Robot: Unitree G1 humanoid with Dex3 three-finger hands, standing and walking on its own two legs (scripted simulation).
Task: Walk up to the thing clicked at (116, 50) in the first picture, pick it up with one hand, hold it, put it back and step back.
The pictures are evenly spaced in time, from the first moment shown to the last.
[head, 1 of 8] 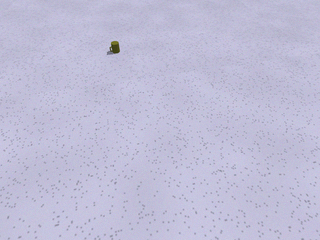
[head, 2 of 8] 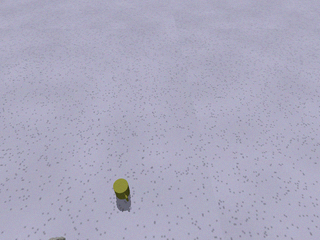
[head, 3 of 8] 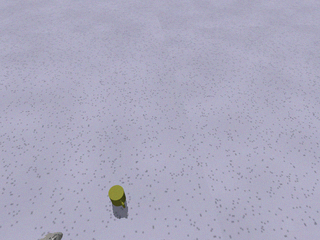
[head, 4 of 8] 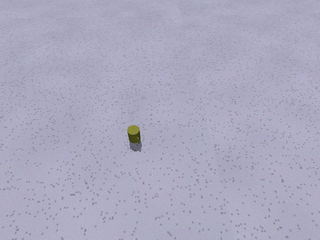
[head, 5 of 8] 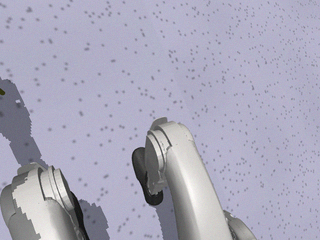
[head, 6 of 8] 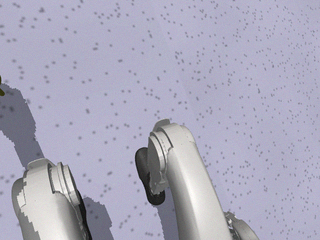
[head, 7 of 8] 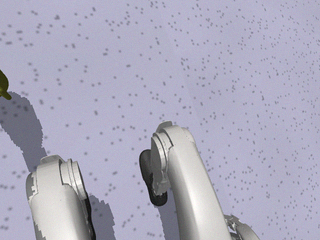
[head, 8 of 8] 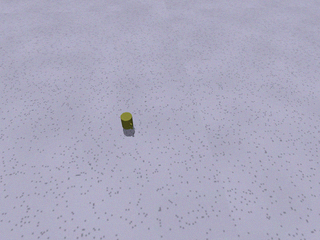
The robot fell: no
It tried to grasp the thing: yes
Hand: left
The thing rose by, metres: 0.61
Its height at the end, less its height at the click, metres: +0.00
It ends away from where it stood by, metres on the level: 0.04
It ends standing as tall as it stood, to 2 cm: yes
